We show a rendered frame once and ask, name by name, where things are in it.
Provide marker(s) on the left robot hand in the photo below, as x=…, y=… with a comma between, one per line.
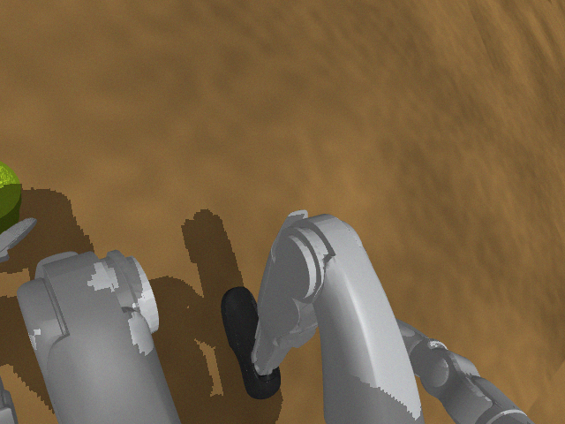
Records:
x=11, y=237

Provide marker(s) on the right robot foot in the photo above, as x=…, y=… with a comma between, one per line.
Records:
x=240, y=319

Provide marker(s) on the right robot hand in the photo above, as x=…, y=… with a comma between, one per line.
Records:
x=411, y=336

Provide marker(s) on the cup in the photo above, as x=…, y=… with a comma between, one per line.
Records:
x=10, y=197

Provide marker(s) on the right robot arm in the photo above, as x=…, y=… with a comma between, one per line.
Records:
x=455, y=381

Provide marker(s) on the left robot arm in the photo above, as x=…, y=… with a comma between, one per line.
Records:
x=7, y=411

